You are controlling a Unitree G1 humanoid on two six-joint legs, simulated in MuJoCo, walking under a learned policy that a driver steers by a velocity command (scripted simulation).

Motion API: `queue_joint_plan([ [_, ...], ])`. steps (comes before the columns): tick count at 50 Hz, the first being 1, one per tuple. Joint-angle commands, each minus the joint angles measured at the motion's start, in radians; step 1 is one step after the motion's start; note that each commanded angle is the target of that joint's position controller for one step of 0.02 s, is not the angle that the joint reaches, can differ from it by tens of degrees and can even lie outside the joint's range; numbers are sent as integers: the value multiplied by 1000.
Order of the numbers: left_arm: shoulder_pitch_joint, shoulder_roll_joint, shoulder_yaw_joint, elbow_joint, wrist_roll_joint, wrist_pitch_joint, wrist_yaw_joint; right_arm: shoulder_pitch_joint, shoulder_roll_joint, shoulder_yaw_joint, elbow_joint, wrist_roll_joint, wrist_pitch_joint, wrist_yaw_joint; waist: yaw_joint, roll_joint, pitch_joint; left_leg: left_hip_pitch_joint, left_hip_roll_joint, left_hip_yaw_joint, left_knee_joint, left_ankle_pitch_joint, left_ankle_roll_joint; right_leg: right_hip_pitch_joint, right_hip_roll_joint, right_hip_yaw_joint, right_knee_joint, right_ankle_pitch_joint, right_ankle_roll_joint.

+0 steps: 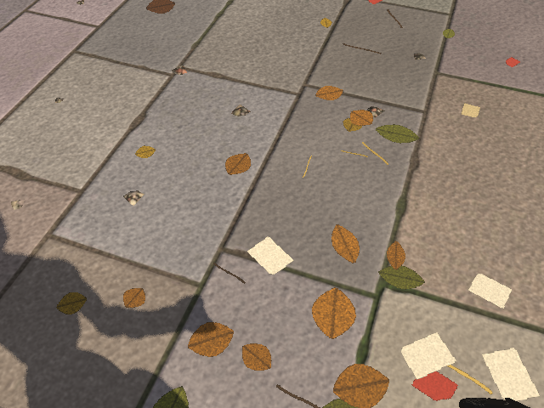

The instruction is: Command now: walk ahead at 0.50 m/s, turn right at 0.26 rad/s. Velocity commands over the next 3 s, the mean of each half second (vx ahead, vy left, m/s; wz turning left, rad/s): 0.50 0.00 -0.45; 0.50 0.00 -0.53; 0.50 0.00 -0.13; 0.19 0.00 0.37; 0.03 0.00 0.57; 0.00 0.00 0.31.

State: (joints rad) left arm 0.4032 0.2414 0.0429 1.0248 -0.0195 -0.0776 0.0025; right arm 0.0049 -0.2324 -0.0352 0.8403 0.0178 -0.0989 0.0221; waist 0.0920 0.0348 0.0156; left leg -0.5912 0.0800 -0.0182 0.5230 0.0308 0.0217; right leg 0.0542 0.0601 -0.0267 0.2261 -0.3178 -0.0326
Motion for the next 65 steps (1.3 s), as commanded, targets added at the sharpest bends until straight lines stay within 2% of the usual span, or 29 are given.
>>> queue_joint_plan([
  [1, -3, 188, 42, -39, -3, 10, 10, 4, -133, -37, -67, 3, -30, 8, -96, -113, 17, 124, -43, 15, -55, -86, 27, -24, -302, 179, 87, 534, -139],
  [2, -21, 171, 35, -49, 3, 12, 8, 150, -176, -61, -25, 3, -33, 2, -169, -106, -76, 333, -61, 32, -67, -88, 54, -67, -248, 146, 245, 638, -112],
  [3, -37, 127, 18, -80, 18, 10, 5, 348, -246, -84, 12, -14, -35, -9, -246, -56, -236, 649, 75, -97, -15, -88, 115, -246, -181, 102, 526, 492, -76],
  [4, 88, -7, -16, -95, 9, -7, 2, 445, -332, -105, 36, -30, -23, -12, -199, 200, -394, 1023, 335, -531, -88, -248, 253, -645, -13, 26, 901, -8, 0],
  [5, 78, 65, -2, -81, -15, -24, -1, 441, -235, -78, 29, -28, -20, -12, -213, 211, -432, 1012, 358, -700, -194, -329, 264, -745, -30, 163, 1061, -251, -4],
  [6, -3, 143, 22, -107, -36, -29, 1, 352, -173, -58, 14, -21, -20, -15, -200, 150, -268, 882, 327, -533, -207, -322, 210, -817, -83, 165, 1108, -190, -14],
  [8, -87, 128, 31, -125, -21, -20, 12, 222, -115, -42, 2, -23, -23, -11, -146, 45, -104, 600, 252, -294, -276, -198, 162, -759, -166, 130, 1031, -37, -14],
  [12, -66, 54, 38, -142, -18, 34, 7, 178, -103, -44, 25, -31, -34, -13, -76, 58, -15, 417, 195, -65, -381, -83, 157, -676, -212, 123, 945, 68, -9],
  [19, -266, 45, 35, -233, -1, 35, -22, 229, -167, -66, 46, -30, -21, -44, -114, 11, 46, 476, 180, 138, -415, -7, 144, -743, -199, 75, 602, 350, 6],
  [25, -423, 54, 29, -326, -3, 36, -59, 309, -206, -84, 66, -3, 16, -47, -154, 8, 87, 664, 234, 211, -329, 102, 118, -769, -165, -14, 444, 241, -40],
  [27, -387, 85, 44, -339, -5, 39, -65, 287, -235, -92, 55, 3, 29, -49, -112, 41, 38, 690, 235, 242, -208, 411, 96, -656, -105, -73, 433, 143, -76],
  [29, -158, 160, 90, -290, -11, 41, -59, 253, -249, -93, 41, 11, 46, -52, 24, 40, -93, 625, 188, 287, 124, 616, 53, -331, -5, -120, 360, 154, -134],
  [30, 15, 250, 131, -245, -11, 48, -38, 261, -225, -82, 24, -5, 42, -55, 92, -42, -186, 391, 147, 290, 424, 371, 0, -18, -63, 30, 328, 167, -187],
  [31, -3, 371, 147, -246, -18, 43, -29, 348, -59, -33, -35, -45, 13, -40, -38, -315, -252, -69, -54, 205, 782, -567, -64, 300, -324, 591, 242, 51, -365],
  [32, 42, 305, 122, -280, 0, 28, -33, 257, -122, -36, -57, 2, -36, -26, 23, -204, -390, -191, -98, -43, 903, -643, -47, 366, -406, 878, 63, -76, -415],
  [33, 10, 239, 103, -270, 10, 14, -36, 149, -167, -48, -86, 40, -59, -19, 38, -144, -248, -289, -51, -57, 896, -543, -17, 296, -383, 739, 43, 11, -355],
  [35, -143, 159, 79, -301, 1, 5, -33, 155, -168, -52, -64, -2, -65, -32, -54, -44, -115, -173, 33, -61, 724, -394, -3, -4, -297, 491, 54, 201, -284],
  [36, -192, 134, 69, -321, 11, 4, -30, 180, -181, -61, -59, -13, -52, -33, -92, -59, -97, -88, 56, -69, 666, -358, -9, -111, -269, 428, 34, 279, -272],
  [41, -144, 188, 80, -317, 3, -3, 1, 96, -125, -52, -107, -35, -10, -35, -97, -55, -36, -44, 26, -32, 390, -185, -75, -267, -206, 302, -16, 428, -261],
  [46, -67, 175, 75, -292, -1, 6, 12, -54, -91, -31, -148, -18, -20, -11, -22, -117, -8, 58, -41, -6, 57, 112, -69, -291, -161, 247, -4, 285, -191],
  [51, -2, 173, 71, -254, 1, 14, 15, -97, -137, -38, -180, -14, -40, 11, -11, -136, 12, 25, -47, -20, -36, -1, -10, -106, -247, 337, 97, 326, -175],
  [54, -37, 169, 67, -262, 6, 25, 15, 82, -187, -64, -137, -20, -50, 7, -110, -150, -73, 264, -84, 26, -87, -58, 58, -74, -202, 308, 289, 647, -133],
  [55, -57, 139, 51, -284, 16, 24, 13, 241, -230, -77, -114, -34, -51, 3, -183, -107, -212, 528, 29, -83, -36, -13, 123, -193, -149, 262, 517, 581, -100],
  [56, 78, 75, 32, -285, 0, 11, 11, 388, -310, -102, -81, -43, -41, 2, -171, 137, -376, 925, 244, -478, -63, -165, 283, -554, -1, 163, 897, 229, -14],
  [57, 84, 96, 28, -278, -9, 0, 9, 422, -245, -87, -53, -16, -34, 12, -179, 246, -376, 978, 313, -743, -212, -368, 309, -745, 29, 207, 1041, -252, -5],
  [58, -14, 171, 45, -293, -22, -5, 5, 361, -184, -68, -63, 1, -28, 11, -187, 131, -208, 858, 288, -645, -231, -491, 261, -837, -31, 224, 1111, -200, -12],
  [60, -147, 159, 43, -329, 2, -9, 3, 239, -140, -47, -84, -17, -13, 7, -143, 5, -34, 579, 208, -425, -286, -360, 219, -812, -119, 144, 1016, -55, -15],
  [62, -120, 132, 45, -321, 9, -1, 2, 208, -119, -37, -85, -29, -17, 8, -97, 44, -21, 461, 150, -319, -330, -217, 203, -714, -166, 132, 919, 10, -9],
  [65, -139, 93, 34, -331, 14, 6, 4, 234, -156, -45, -63, -18, -24, 2, -89, 49, -18, 429, 138, -218, -373, -55, 225, -720, -184, 98, 803, 71, 17],
])
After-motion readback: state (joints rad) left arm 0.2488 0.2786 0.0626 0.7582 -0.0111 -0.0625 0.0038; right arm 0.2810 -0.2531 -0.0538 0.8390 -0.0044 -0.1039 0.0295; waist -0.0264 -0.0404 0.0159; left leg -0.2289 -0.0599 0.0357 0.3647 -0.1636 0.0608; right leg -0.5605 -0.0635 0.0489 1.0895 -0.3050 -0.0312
